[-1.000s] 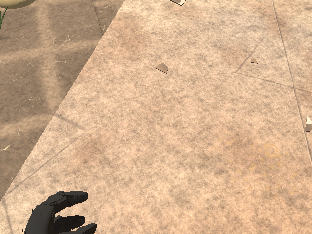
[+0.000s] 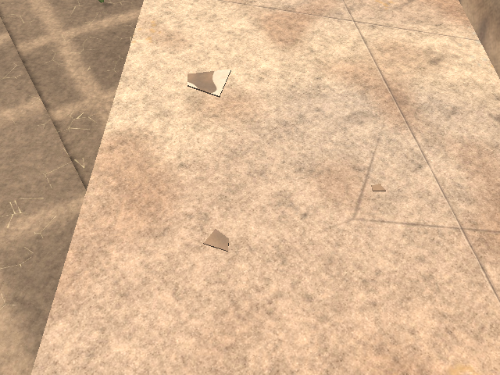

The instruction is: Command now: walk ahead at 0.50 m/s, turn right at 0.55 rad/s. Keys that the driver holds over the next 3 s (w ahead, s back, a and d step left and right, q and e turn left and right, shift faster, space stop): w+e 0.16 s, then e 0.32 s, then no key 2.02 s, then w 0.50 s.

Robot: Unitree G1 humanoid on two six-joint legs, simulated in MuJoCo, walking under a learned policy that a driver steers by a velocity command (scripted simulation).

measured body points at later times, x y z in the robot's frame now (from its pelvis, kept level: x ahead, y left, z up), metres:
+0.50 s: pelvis +0.25 -0.05 +0.00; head +0.29 -0.08 +0.45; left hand +0.42 +0.21 -0.10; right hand +0.38 -0.35 -0.10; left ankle +0.44 +0.05 -0.70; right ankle +0.20 -0.11 -0.74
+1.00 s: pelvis +0.33 -0.07 +0.00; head +0.34 -0.09 +0.45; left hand +0.54 +0.13 -0.12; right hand +0.34 -0.35 -0.13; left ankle +0.44 +0.02 -0.74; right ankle +0.27 -0.19 -0.74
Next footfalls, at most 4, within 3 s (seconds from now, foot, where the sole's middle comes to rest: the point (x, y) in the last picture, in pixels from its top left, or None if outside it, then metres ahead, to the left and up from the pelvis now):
0.12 right None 0.24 -0.12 -0.77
0.58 left None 0.48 0.01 -0.77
0.90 right None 0.31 -0.20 -0.77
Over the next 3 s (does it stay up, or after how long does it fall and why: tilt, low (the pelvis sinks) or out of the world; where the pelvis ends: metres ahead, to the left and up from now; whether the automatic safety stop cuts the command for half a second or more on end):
stays up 0.49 -0.11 0.01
